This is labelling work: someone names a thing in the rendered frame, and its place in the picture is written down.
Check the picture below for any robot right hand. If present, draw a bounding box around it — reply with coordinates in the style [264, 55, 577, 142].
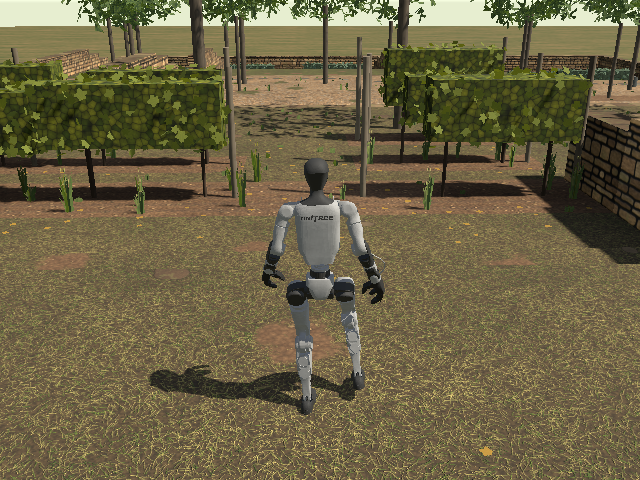
[362, 278, 385, 304]

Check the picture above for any right robot upper arm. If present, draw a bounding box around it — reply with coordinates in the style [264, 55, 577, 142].
[338, 200, 368, 256]

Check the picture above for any robot left hand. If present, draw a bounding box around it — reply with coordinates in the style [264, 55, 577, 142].
[262, 270, 285, 288]

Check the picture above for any robot right thigh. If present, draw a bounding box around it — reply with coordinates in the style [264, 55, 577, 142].
[334, 277, 356, 329]

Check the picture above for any left robot upper arm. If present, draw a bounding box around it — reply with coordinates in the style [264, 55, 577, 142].
[270, 202, 297, 256]

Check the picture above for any robot left forearm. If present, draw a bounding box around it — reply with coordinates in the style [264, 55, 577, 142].
[263, 240, 280, 275]

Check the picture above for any robot right forearm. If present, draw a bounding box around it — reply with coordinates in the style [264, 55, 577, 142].
[358, 240, 381, 284]

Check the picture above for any right robot foot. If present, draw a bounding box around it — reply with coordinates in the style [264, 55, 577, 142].
[351, 369, 365, 390]

